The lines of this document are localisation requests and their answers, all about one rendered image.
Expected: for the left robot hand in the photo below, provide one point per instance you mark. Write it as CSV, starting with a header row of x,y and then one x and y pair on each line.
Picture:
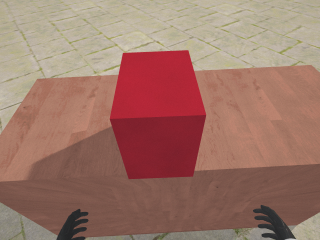
x,y
68,231

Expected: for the right robot hand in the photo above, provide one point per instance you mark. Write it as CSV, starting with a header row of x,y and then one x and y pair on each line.
x,y
280,229

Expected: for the pedestal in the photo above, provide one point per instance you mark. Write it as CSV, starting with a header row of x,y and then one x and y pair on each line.
x,y
260,145

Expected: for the carton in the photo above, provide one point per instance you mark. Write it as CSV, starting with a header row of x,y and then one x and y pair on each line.
x,y
157,114

